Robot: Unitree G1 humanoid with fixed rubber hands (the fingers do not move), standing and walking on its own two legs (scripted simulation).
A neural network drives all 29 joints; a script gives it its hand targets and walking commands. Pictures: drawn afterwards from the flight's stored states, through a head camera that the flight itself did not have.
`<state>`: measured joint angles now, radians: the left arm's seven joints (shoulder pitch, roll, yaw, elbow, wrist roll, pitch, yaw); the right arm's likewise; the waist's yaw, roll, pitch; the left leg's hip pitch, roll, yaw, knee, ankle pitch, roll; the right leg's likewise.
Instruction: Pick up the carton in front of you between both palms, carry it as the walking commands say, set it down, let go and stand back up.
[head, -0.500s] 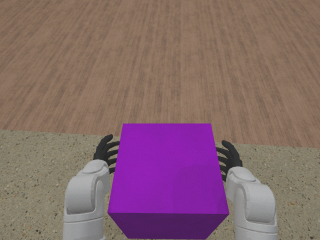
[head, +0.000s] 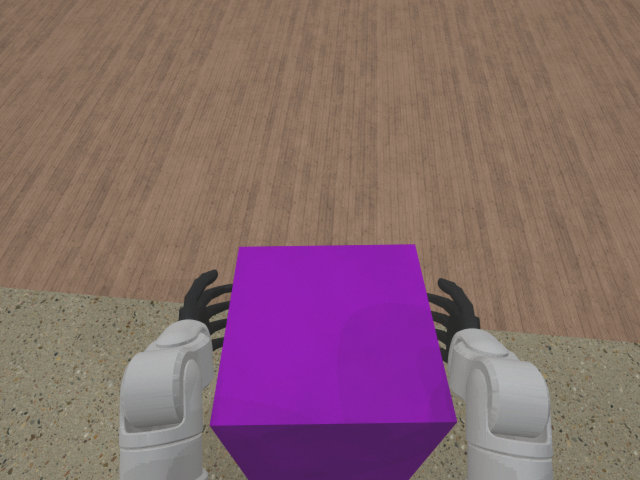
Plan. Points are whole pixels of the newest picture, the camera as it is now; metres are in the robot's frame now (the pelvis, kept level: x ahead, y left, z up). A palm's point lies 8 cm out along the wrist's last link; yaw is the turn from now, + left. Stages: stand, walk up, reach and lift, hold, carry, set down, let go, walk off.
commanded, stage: carry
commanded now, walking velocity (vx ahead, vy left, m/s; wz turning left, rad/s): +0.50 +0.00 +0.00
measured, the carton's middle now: (328, 370) +0.27 +0.00 +0.00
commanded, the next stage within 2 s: none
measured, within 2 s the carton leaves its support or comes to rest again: neither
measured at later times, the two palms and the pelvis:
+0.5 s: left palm (250, 141) +0.60 +0.14 +0.11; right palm (429, 148) +0.62 -0.16 +0.10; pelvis +0.34 -0.03 +0.00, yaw +4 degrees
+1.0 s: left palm (257, 23) +1.04 +0.18 +0.14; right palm (385, 29) +1.04 -0.12 +0.14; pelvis +0.66 +0.03 +0.00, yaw +2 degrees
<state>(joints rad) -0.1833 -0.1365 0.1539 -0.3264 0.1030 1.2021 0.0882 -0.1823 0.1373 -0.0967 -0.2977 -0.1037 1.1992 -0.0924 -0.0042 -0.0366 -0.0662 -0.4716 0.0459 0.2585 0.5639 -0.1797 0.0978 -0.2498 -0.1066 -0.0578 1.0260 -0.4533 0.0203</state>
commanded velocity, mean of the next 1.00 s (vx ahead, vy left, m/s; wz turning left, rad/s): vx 0.50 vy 0.00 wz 0.00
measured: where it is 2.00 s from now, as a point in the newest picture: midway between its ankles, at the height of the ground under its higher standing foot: (309, 199)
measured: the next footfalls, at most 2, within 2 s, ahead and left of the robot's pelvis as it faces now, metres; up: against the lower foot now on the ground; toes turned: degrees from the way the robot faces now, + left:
right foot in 0.40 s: +0.46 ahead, -0.10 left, +0.00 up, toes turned -10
left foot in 0.90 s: +0.77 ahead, +0.10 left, +0.00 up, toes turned +11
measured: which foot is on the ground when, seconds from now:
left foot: down 0.00-0.40, up 0.42-0.88, down 0.90-1.00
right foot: up 0.00-0.38, down 0.40-0.92, up 0.94-1.00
